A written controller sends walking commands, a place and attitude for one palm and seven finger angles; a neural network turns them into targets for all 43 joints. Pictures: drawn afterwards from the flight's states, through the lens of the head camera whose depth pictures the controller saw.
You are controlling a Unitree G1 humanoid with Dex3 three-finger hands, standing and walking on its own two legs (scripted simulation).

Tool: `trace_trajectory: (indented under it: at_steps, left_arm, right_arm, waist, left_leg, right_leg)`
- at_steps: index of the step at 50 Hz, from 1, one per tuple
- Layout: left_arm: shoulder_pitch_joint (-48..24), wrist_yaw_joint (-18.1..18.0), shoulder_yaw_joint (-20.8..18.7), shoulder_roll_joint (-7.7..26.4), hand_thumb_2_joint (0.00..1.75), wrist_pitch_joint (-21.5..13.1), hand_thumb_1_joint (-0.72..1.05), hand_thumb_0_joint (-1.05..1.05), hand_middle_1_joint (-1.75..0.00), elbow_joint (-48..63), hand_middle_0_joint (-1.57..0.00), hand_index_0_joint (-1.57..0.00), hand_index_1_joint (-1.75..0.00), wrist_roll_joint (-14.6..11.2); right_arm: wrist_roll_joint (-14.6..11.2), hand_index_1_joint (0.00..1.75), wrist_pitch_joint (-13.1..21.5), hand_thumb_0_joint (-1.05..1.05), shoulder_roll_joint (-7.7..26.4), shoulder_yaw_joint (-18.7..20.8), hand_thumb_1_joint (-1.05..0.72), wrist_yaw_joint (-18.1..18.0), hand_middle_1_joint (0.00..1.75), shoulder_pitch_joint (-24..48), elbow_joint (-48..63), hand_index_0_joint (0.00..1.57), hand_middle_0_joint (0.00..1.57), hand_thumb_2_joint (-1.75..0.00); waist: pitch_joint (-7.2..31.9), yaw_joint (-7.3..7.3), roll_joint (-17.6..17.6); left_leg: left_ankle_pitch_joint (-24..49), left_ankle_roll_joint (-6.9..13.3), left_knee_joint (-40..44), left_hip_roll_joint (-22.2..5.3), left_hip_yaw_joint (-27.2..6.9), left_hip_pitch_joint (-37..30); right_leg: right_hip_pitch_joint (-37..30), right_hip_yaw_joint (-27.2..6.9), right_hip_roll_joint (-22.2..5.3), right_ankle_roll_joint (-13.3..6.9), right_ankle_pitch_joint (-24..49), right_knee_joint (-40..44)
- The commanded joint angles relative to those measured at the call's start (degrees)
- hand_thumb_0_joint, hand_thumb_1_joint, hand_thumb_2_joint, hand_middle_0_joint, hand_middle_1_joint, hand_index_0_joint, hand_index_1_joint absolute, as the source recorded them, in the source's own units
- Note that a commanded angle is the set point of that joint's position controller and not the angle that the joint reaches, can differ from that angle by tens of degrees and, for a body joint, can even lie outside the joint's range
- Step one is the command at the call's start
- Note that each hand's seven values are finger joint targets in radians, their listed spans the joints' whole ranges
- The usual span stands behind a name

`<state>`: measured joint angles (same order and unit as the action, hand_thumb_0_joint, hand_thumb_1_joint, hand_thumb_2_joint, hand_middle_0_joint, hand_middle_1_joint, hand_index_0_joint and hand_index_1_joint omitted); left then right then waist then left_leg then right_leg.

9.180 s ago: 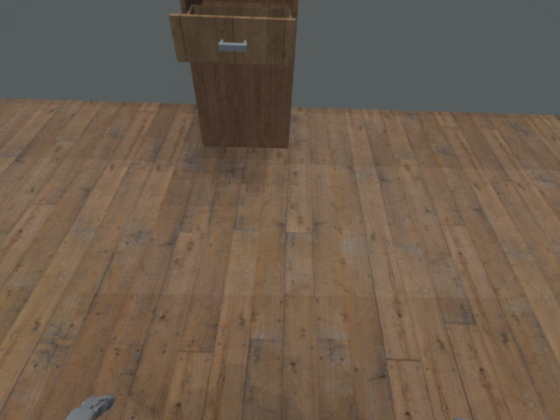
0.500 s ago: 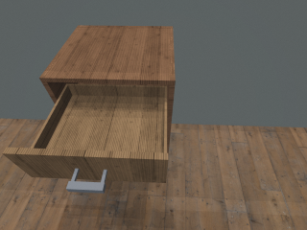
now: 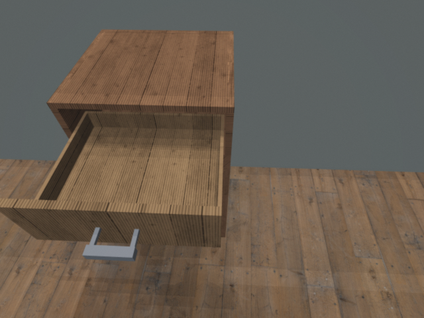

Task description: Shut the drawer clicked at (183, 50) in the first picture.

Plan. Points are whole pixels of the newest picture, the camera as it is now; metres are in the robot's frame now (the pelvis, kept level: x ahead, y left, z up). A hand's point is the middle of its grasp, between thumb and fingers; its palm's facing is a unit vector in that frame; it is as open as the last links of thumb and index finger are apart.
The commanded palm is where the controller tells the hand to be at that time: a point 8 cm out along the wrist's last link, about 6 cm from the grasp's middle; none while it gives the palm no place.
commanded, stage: look again from close up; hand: left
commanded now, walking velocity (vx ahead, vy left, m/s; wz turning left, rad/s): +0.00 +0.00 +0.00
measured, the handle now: (113, 243) +0.27 +0.23 -0.05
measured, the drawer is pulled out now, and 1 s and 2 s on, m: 0.30 0.29 0.29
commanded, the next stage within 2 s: raise the hand and make a fist in 0.26 s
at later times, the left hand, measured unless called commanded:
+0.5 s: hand out of the picture +0.13 +0.20 -0.07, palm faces +0.26 -0.94 -0.20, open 7.1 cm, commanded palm +0.08 +0.23 -0.06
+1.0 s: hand out of the picture +0.12 +0.17 -0.03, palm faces -0.04 -1.00 +0.00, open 4.8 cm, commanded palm +0.08 +0.24 -0.02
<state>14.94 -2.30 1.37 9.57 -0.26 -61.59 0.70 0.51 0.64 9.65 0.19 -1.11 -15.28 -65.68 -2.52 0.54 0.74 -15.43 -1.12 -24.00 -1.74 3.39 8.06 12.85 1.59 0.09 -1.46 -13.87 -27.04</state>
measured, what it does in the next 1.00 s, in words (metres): lowers itself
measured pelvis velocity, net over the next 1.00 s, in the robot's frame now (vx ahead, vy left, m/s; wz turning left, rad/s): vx -0.03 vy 0.01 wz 0.07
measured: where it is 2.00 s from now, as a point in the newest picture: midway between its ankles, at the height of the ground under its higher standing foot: outside the picture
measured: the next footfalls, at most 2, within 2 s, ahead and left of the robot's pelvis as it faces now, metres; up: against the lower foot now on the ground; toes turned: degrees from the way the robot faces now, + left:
none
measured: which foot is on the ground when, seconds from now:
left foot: down 0.00-1.00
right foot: down 0.00-1.00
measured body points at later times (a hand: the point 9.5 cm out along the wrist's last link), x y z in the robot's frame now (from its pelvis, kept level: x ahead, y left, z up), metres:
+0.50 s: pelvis +0.00 +0.01 -0.01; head +0.00 -0.01 +0.44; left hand +0.12 +0.25 -0.06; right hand +0.05 -0.23 -0.15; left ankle -0.03 +0.13 -0.74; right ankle +0.01 -0.10 -0.74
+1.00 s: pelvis -0.03 +0.01 -0.08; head +0.02 +0.02 +0.37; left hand +0.12 +0.22 -0.02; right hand +0.21 -0.17 -0.13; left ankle -0.03 +0.13 -0.74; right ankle +0.01 -0.10 -0.74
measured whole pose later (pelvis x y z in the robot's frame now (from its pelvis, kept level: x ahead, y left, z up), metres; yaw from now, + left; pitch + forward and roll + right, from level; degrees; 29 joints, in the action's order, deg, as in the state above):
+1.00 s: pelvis -0.03 +0.01 -0.08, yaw +4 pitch +11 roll -2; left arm 34.0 18.4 -2.7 11.3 -20.8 9.8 -12.9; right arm -1.7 14.3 9.7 -1.1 -1.4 -8.8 -28.3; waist 6.6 -2.0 1.3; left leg -30.8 -0.6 -64.4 -1.6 -2.1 45.1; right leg 45.4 6.3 -1.8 -1.4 -27.5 -61.4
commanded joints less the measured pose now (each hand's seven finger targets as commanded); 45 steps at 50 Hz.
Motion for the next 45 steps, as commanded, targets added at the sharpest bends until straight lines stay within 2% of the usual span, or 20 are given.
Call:
trace_trajectory:
  at_steps: [1, 17, 18, 19, 20, 21, 22, 23, 24, 25, 26, 28, 29, 30, 31, 32, 33, 36, 39, 45]
  left_arm:
    - [2.7, -0.5, -1.8, 7.4, 0.90, -0.9, 0.90, 0.00, -0.30, 1.7, -0.20, -0.20, -0.30, 0.2]
    - [4.2, -0.5, -1.7, 6.4, 0.90, -0.9, 0.90, 0.00, -0.30, 1.1, -0.20, -0.20, -0.30, 0.2]
    - [8.5, -2.3, -2.3, 6.7, 0.90, -2.0, 0.90, 0.00, -0.30, -1.9, -0.20, -0.20, -0.30, 0.3]
    - [-33.0, -1.3, -7.9, 18.0, 0.90, -14.8, 0.90, 0.00, -0.32, 85.7, -0.22, -0.22, -0.32, -11.9]
    - [-6.8, -3.8, -9.0, 14.7, 0.90, -11.6, 0.90, 0.00, -0.34, 70.0, -0.24, -0.24, -0.34, -6.9]
    - [-3.2, -6.8, -6.4, 10.2, 0.90, -8.8, 0.90, 0.00, -0.37, 63.6, -0.26, -0.26, -0.37, -8.1]
    - [12.0, -6.0, 1.2, -3.1, 0.90, -3.3, 0.90, 0.00, -0.39, 52.5, -0.28, -0.28, -0.39, -8.0]
    - [2.1, -4.6, 0.4, -1.4, 0.90, -5.1, 0.90, 0.00, -0.41, 63.6, -0.30, -0.30, -0.41, -10.9]
    - [1.8, -3.4, -2.5, 1.5, 0.90, -8.0, 0.90, 0.00, -0.43, 63.3, -0.32, -0.32, -0.43, -10.4]
    - [5.9, -1.9, -2.5, 0.2, 0.90, -11.1, 0.90, 0.00, -0.45, 58.9, -0.34, -0.34, -0.45, -10.1]
    - [15.4, 0.1, -3.9, -1.0, 0.90, -13.5, 0.90, 0.00, -0.47, 54.3, -0.36, -0.36, -0.47, -10.6]
    - [26.5, 6.1, -3.5, -3.8, 0.90, -20.3, 0.90, 0.00, -0.52, 52.1, -0.40, -0.40, -0.52, -12.5]
    - [24.7, 7.8, -4.5, -1.5, 0.90, -23.0, 0.90, 0.00, -0.54, 56.2, -0.42, -0.42, -0.54, -12.7]
    - [22.3, 8.8, -5.9, 0.4, 0.90, -26.0, 0.90, 0.00, -0.56, 63.5, -0.44, -0.44, -0.56, -13.1]
    - [19.7, 9.2, -6.6, 2.3, 0.90, -28.6, 0.90, 0.00, -0.58, 70.2, -0.46, -0.46, -0.58, -12.9]
    - [18.4, 9.2, -9.0, 5.6, 0.90, -30.7, 0.90, 0.00, -0.60, 76.0, -0.48, -0.48, -0.60, -12.5]
    - [20.8, 9.2, -9.7, 5.8, 0.90, -32.2, 0.90, 0.00, -0.62, 76.0, -0.50, -0.50, -0.62, -12.2]
    - [14.9, 10.5, -9.4, 5.8, 0.90, -38.0, 0.90, 0.00, -0.69, 77.4, -0.56, -0.56, -0.69, -10.7]
    - [15.1, 15.4, -5.4, 3.9, 0.90, -42.3, 0.90, 0.00, -0.75, 75.2, -0.62, -0.62, -0.75, -9.9]
    - [21.6, 22.7, -6.9, 6.3, 0.90, -27.7, 0.90, 0.00, -0.88, 83.0, -0.74, -0.74, -0.88, -14.6]
  right_arm:
    - [-0.2, 0.30, 0.6, 0.00, 4.8, 0.9, -0.90, -0.3, 0.30, -4.1, 0.9, 0.20, 0.20, -0.90]
    - [-0.3, 0.30, 0.9, 0.00, 3.8, 0.7, -0.90, -0.5, 0.30, -5.3, 0.2, 0.20, 0.20, -0.90]
    - [-0.4, 0.30, 1.2, 0.00, 5.2, 0.8, -0.90, -0.2, 0.30, 0.8, 4.8, 0.20, 0.20, -0.90]
    - [-3.5, 0.30, 10.3, 0.00, 15.7, 2.0, -0.90, -3.0, 0.30, 1.3, 26.4, 0.20, 0.20, -0.90]
    - [-2.5, 0.30, 15.3, 0.00, 9.6, 0.8, -0.90, -5.3, 0.30, 6.6, 23.0, 0.20, 0.20, -0.90]
    - [-2.5, 0.30, 17.2, 0.00, 11.1, 1.9, -0.90, -5.4, 0.30, 6.1, 18.9, 0.20, 0.20, -0.90]
    - [-3.2, 0.30, 17.4, 0.00, 8.2, 1.4, -0.90, -4.4, 0.30, 4.0, 18.9, 0.20, 0.20, -0.90]
    - [-3.6, 0.30, 18.2, 0.00, 10.5, 1.2, -0.90, -4.2, 0.30, 5.4, 23.5, 0.20, 0.20, -0.90]
    - [-2.9, 0.30, 19.4, 0.00, 11.4, 2.6, -0.90, -4.2, 0.30, 5.4, 24.7, 0.20, 0.20, -0.90]
    - [-2.0, 0.30, 20.2, 0.00, 11.4, 3.2, -0.90, -3.9, 0.30, 5.4, 26.3, 0.20, 0.20, -0.90]
    - [-1.8, 0.30, 20.4, 0.00, 11.1, 3.7, -0.90, -3.2, 0.30, 6.3, 28.5, 0.20, 0.20, -0.90]
    - [-1.3, 0.30, 20.6, 0.00, 10.4, 4.1, -0.90, -1.3, 0.30, 7.5, 32.9, 0.20, 0.20, -0.90]
    - [-1.2, 0.30, 21.0, 0.00, 11.0, 4.1, -0.90, -0.9, 0.30, 7.9, 35.1, 0.20, 0.20, -0.90]
    - [-1.0, 0.30, 21.4, 0.00, 10.9, 4.3, -0.90, -0.7, 0.30, 8.2, 37.5, 0.20, 0.20, -0.90]
    - [-0.8, 0.30, 21.7, 0.00, 10.4, 4.1, -0.90, -0.3, 0.30, 8.2, 38.9, 0.20, 0.20, -0.90]
    - [-0.6, 0.30, 21.9, 0.00, 10.2, 4.4, -0.90, -0.2, 0.30, 7.8, 39.6, 0.20, 0.20, -0.90]
    - [-0.5, 0.30, 21.7, 0.00, 9.4, 4.1, -0.90, 0.0, 0.30, 7.3, 39.4, 0.20, 0.20, -0.90]
    - [-0.3, 0.30, 20.2, 0.00, 9.2, 4.2, -0.90, 0.3, 0.30, 6.9, 38.6, 0.20, 0.20, -0.90]
    - [-0.6, 0.30, 19.7, 0.00, 9.7, 4.0, -0.90, 0.9, 0.30, 8.5, 40.6, 0.20, 0.20, -0.90]
    - [-3.2, 0.30, 17.8, 0.00, 10.5, 4.1, -0.90, -0.7, 0.30, 8.1, 47.5, 0.20, 0.20, -0.90]
  waist:
    - [-0.3, -0.18, -0.2]
    - [-1.2, -0.45, 0.1]
    - [0.5, -2.30, -3.2]
    - [28.9, 3.48, 6.8]
    - [25.5, -1.96, 13.5]
    - [21.1, -0.04, 11.6]
    - [11.4, 0.56, 5.2]
    - [3.4, 1.67, 1.2]
    - [1.9, 2.94, -3.6]
    - [-1.4, 2.65, -9.7]
    - [-1.7, 0.14, -11.3]
    - [1.2, -2.84, -17.2]
    - [6.2, -3.30, -15.9]
    - [11.2, -4.10, -12.0]
    - [14.4, -4.78, -0.2]
    - [18.3, -4.55, 5.7]
    - [17.3, -4.07, 7.3]
    - [13.1, -0.36, 5.3]
    - [10.3, 1.53, 2.8]
    - [23.6, -0.91, 1.8]
  left_leg:
    - [7.1, 2.7, 3.6, -4.3, -4.3, -0.2]
    - [7.8, 2.8, 3.5, -4.7, -4.3, 0.4]
    - [8.3, 0.6, -8.4, -5.4, -1.8, 6.4]
    - [12.3, 2.9, 0.0, 2.3, -2.4, -6.8]
    - [17.8, 3.5, 0.6, 1.6, -0.4, -6.6]
    - [14.4, 1.9, -0.7, 0.5, -1.0, -2.3]
    - [10.8, 2.2, -0.2, 0.0, -1.9, 2.4]
    - [6.6, 2.2, -0.7, 0.3, -4.1, 6.6]
    - [2.7, 2.5, -3.0, 0.8, -3.9, 8.7]
    - [-0.2, 2.6, -5.2, 1.4, -3.9, 12.9]
    - [-1.5, 2.3, -7.1, 1.8, -3.5, 15.5]
    - [-1.9, 1.4, -11.9, 2.3, -2.8, 22.1]
    - [-1.5, 1.5, -14.3, 2.7, -2.5, 24.1]
    - [-0.5, 1.6, -15.6, 2.9, -2.0, 24.0]
    - [0.9, 1.3, -16.7, 3.1, -1.1, 22.0]
    - [3.2, 1.3, -17.9, 3.0, -0.9, 20.2]
    - [4.6, 1.3, -19.2, 2.8, -1.3, 21.1]
    - [3.2, 1.7, -25.5, 2.1, -3.4, 27.0]
    - [-3.9, 2.1, -30.8, 1.9, -4.5, 34.5]
    - [-1.2, 2.9, -30.5, 2.7, -3.8, 31.9]
  right_leg:
    - [2.0, -6.8, -6.4, -0.9, 5.7, 6.3]
    - [2.2, -6.6, -6.0, -0.8, 6.5, 6.2]
    - [-3.0, -7.7, -9.6, 0.6, 28.6, 4.6]
    - [-9.2, -5.7, -4.3, -0.4, 20.5, 0.6]
    - [-8.9, -2.7, -1.3, -1.8, 12.7, -1.5]
    - [-4.3, 0.7, -1.3, -0.9, 7.6, -0.7]
    - [0.7, 2.2, -1.3, 0.0, 5.1, 0.2]
    - [4.3, 2.7, -1.6, 0.7, 2.6, 0.2]
    - [8.3, 3.0, -1.5, 1.0, -2.5, 0.6]
    - [12.5, 3.5, -1.3, 1.3, -7.1, 0.0]
    - [13.7, 3.6, -1.3, 0.9, -9.8, -1.3]
    - [15.4, 3.6, -1.0, 0.8, -10.2, -6.8]
    - [14.5, 2.4, -1.2, 0.7, -8.6, -9.6]
    - [12.9, 1.6, -1.3, 0.4, -7.1, -11.9]
    - [12.5, 1.1, -1.6, -0.2, -5.0, -14.3]
    - [12.5, 0.9, -1.4, -0.8, -2.4, -16.0]
    - [14.5, 1.4, -1.0, -1.1, -0.4, -17.7]
    - [24.1, 2.0, -0.4, -1.2, -0.1, -22.8]
    - [31.3, 1.0, -0.4, -1.1, -6.2, -25.6]
    - [20.0, -1.2, -0.8, -0.1, -3.1, -22.8]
